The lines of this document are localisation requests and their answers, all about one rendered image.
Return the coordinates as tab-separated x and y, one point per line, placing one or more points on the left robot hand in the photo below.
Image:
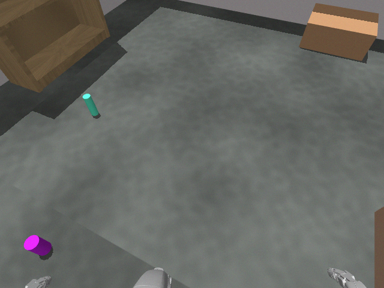
40	283

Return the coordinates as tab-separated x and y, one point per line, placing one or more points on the right robot hand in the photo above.
344	278

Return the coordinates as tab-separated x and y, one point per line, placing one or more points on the bookshelf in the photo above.
41	39

